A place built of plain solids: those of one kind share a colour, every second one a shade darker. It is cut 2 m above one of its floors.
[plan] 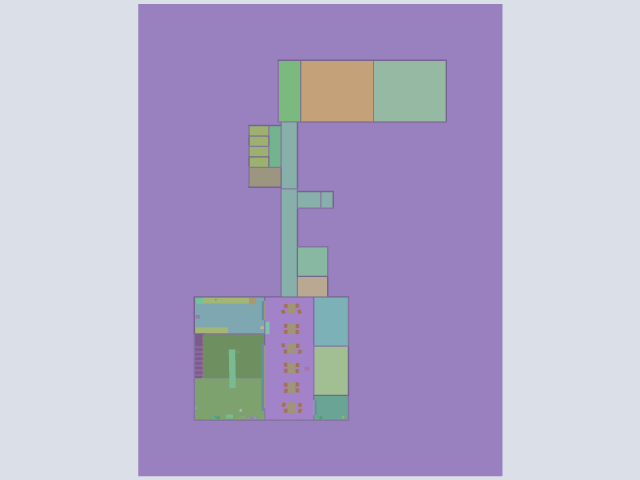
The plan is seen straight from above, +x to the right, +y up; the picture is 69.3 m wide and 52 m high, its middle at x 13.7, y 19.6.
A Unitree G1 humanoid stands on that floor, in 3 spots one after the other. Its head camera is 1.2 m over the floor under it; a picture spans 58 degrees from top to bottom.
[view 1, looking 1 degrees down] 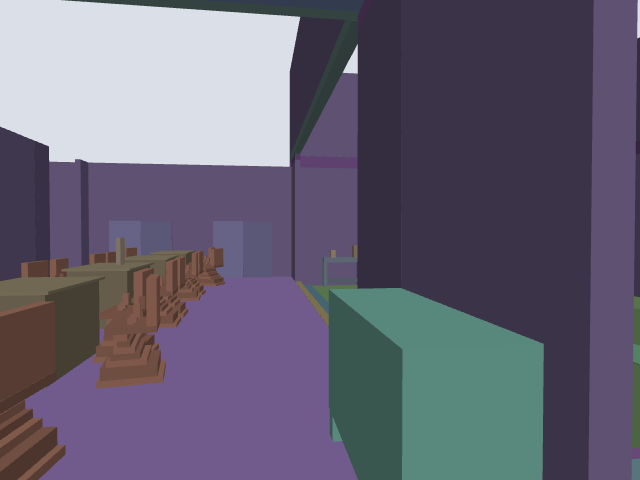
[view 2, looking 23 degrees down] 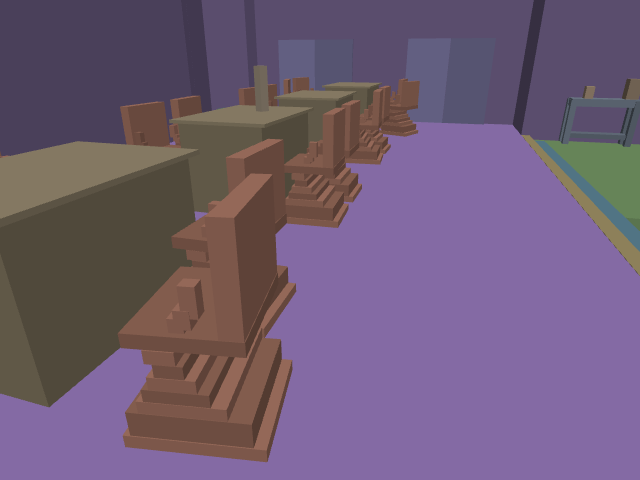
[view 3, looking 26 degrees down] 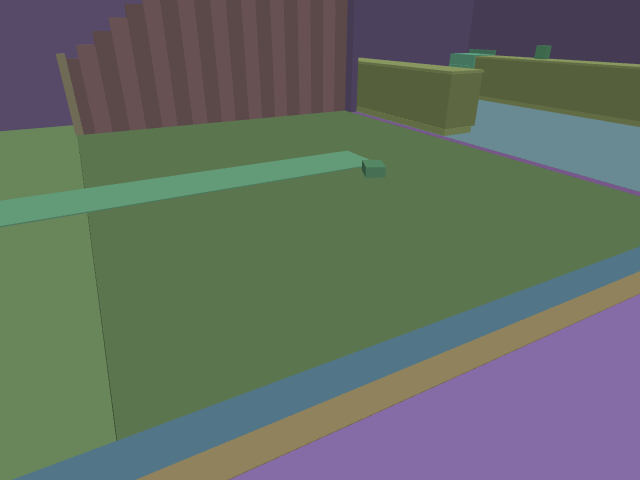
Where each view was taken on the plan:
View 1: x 8.65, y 11.95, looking -98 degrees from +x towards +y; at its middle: wall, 11.90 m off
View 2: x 8.97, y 9.28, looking -74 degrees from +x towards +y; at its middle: floor_itanoma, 3.07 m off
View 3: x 8.65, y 4.76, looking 152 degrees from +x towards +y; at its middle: floor_doma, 3.33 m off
